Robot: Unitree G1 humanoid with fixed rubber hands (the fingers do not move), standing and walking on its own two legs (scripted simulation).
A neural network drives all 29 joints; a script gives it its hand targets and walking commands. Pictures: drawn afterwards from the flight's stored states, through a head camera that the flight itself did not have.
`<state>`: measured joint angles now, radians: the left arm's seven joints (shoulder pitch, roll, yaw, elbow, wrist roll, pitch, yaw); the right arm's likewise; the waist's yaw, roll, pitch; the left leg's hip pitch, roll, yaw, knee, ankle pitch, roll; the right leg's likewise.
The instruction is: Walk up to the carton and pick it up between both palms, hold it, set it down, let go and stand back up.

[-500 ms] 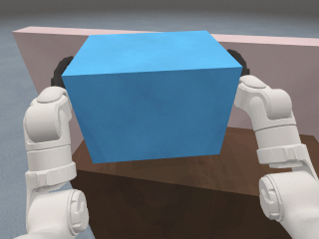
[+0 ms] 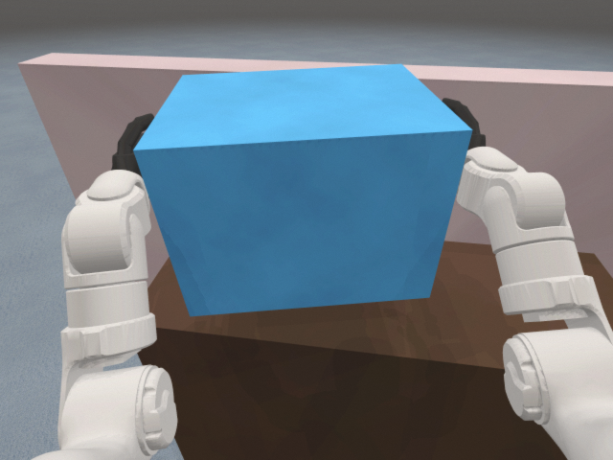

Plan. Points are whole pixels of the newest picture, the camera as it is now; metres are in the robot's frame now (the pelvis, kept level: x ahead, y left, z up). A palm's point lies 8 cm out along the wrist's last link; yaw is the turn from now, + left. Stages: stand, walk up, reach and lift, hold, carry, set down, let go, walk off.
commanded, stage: hold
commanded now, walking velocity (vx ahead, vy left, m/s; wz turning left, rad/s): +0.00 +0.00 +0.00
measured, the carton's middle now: (302, 182) +0.38 +0.01 +0.24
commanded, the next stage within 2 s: set down in 1.10 s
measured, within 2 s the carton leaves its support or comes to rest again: neither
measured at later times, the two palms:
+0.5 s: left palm (134, 178) +0.35 +0.20 +0.27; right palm (464, 157) +0.36 -0.19 +0.28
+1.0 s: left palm (134, 175) +0.35 +0.19 +0.28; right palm (466, 154) +0.36 -0.19 +0.29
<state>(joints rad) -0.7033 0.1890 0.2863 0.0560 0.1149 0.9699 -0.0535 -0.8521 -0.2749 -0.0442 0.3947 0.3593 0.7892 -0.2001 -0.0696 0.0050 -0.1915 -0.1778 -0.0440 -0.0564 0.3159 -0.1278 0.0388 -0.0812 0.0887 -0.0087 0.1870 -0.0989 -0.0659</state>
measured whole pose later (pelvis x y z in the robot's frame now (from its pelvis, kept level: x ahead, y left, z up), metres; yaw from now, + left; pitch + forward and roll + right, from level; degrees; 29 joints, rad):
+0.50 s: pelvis +0.00 +0.01 +0.00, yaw +0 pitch -1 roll -1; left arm -0.74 0.17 0.27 0.12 0.12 0.96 -0.02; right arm -0.92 -0.30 -0.05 0.51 0.34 0.77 -0.16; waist -0.07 0.03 -0.19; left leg -0.18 -0.05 -0.05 0.31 -0.12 0.05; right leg -0.08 0.08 0.00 0.18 -0.09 -0.05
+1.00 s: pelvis +0.00 +0.00 +0.00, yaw +0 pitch -1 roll -1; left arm -0.71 0.16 0.30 0.07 0.11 0.98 -0.02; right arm -0.89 -0.30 -0.03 0.44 0.36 0.78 -0.18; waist -0.06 0.02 -0.19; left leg -0.16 -0.05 -0.05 0.31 -0.13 0.04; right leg -0.06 0.08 0.00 0.18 -0.10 -0.06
